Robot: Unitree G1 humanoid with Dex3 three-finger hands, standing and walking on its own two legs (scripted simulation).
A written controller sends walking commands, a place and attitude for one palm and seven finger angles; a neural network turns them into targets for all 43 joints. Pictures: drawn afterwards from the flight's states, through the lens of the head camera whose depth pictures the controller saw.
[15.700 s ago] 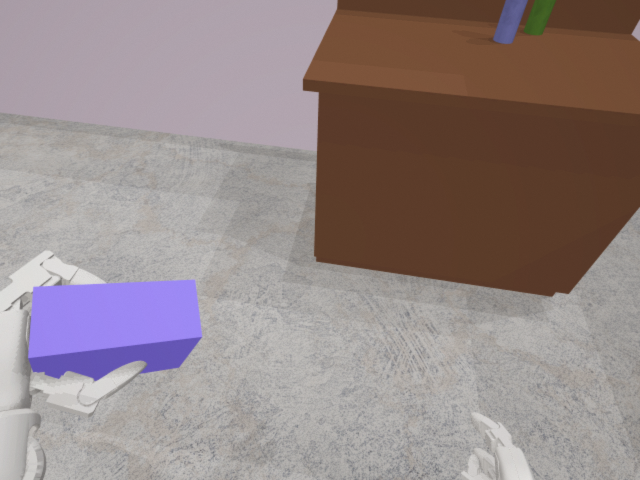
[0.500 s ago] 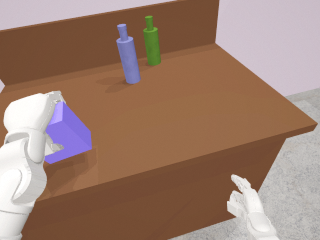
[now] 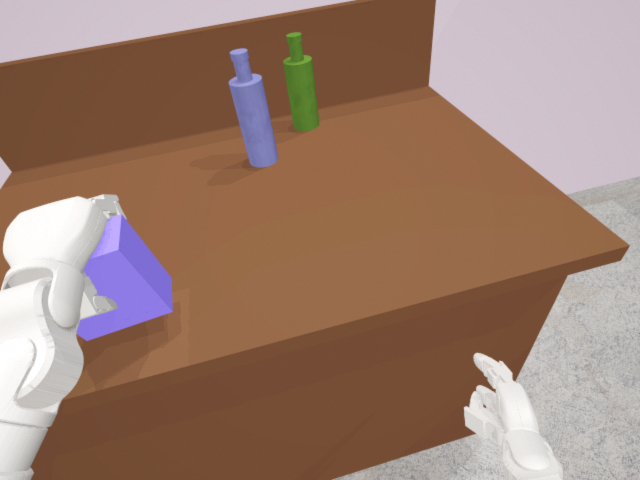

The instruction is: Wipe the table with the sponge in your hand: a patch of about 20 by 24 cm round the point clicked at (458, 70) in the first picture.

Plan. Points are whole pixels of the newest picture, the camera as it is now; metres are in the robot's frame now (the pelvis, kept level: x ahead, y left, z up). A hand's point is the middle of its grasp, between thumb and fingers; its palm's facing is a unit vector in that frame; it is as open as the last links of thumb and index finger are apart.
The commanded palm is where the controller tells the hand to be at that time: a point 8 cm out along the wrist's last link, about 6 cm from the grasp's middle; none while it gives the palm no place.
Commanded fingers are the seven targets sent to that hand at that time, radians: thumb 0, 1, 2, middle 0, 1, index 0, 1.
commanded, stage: lower the sponge onto the table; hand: left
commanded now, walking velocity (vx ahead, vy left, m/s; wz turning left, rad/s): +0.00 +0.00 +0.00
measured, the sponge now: (113, 290) +0.26 +0.31 +0.14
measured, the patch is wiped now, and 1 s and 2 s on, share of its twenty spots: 0.00 0.00 0.30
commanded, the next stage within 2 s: wipe forward along the first lane in 1.18 s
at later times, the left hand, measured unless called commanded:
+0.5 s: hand (96, 282) +0.24 +0.31 +0.17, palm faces +0.09 -0.04 -1.00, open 10.0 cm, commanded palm +0.21 +0.31 +0.25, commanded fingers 0.00 0.10 1.30 -1.20 -1.60 -1.20 -1.60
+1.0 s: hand (103, 289) +0.24 +0.31 +0.15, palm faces +0.10 -0.04 -0.99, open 10.0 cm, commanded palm +0.20 +0.31 +0.22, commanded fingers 0.00 0.10 1.30 -1.20 -1.60 -1.20 -1.60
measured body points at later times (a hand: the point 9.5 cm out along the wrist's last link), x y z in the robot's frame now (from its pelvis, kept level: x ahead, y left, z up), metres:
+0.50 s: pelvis +0.00 +0.01 +0.00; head -0.02 -0.05 +0.45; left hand +0.24 +0.31 +0.22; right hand +0.26 -0.19 -0.07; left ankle +0.05 +0.12 -0.74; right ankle +0.02 -0.07 -0.74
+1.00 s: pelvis +0.01 +0.01 +0.00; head -0.02 -0.03 +0.45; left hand +0.23 +0.31 +0.21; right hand +0.27 -0.17 -0.07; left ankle +0.05 +0.12 -0.74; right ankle +0.02 -0.07 -0.74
